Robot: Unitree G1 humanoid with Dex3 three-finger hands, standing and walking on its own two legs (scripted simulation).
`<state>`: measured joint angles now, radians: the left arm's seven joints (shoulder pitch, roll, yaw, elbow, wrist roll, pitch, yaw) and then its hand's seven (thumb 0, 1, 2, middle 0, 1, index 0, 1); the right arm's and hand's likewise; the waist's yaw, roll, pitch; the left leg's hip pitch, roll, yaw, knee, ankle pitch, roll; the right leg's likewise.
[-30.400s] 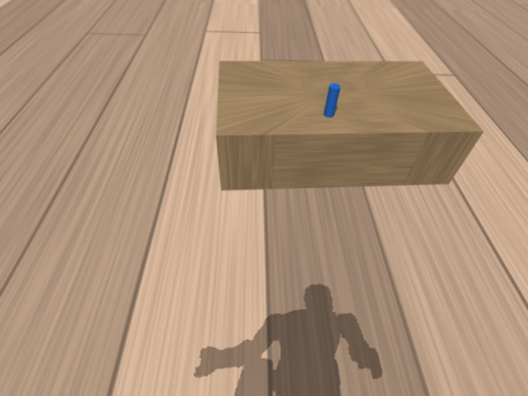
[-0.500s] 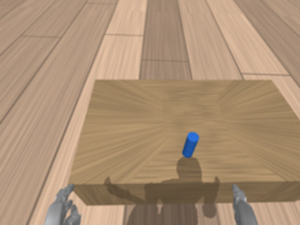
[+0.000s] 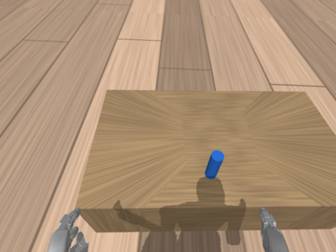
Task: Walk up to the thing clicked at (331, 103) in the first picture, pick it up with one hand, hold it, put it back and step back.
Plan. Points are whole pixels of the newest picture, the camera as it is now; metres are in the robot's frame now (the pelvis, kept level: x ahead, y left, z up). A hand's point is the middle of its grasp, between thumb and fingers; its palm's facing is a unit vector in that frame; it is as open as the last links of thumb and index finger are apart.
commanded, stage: home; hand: right
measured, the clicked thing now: (213, 165) +0.51 -0.21 -0.28
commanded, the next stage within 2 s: stand in 0.44 s
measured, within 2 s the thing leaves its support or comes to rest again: neither
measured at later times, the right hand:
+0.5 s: hand (246, 251) +0.16 -0.18 -0.05, palm faces +0.12 +0.95 -0.28, open 17.6 cm
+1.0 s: hand out of the picture +0.10 -0.24 -0.11, palm faces -0.02 +0.93 -0.36, open 9.1 cm
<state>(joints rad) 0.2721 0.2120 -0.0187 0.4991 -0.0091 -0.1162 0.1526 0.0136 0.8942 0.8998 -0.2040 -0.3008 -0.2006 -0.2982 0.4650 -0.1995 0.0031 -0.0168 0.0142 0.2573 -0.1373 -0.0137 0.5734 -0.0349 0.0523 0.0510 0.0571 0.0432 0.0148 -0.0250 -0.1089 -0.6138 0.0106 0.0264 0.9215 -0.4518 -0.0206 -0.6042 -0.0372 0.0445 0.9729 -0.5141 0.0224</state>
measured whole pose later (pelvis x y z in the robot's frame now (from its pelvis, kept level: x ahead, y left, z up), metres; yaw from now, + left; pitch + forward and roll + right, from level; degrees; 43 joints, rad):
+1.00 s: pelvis -0.01 +0.00 +0.03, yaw +0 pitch +1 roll +0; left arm 0.21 0.34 0.04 0.85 0.06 -0.01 0.01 0.01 0.90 0.90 -0.20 -0.30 -0.20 -0.30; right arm 0.26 -0.33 -0.04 0.75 -0.05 0.00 -0.01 0.00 -0.58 -0.83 0.20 0.30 0.20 0.29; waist 0.00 0.01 0.01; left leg -0.40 0.04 0.01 0.77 -0.38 -0.02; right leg -0.37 0.00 0.02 0.76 -0.41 0.01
